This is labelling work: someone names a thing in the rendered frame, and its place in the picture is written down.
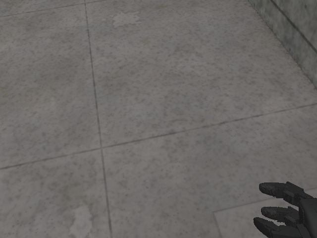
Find right robot hand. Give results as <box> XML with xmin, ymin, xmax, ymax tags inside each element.
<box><xmin>254</xmin><ymin>181</ymin><xmax>317</xmax><ymax>238</ymax></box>

